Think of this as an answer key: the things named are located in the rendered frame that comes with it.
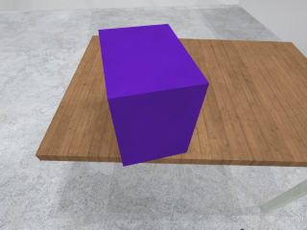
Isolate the table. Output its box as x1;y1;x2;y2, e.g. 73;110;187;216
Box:
35;35;307;213

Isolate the carton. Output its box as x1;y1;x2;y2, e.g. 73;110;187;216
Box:
98;24;209;167

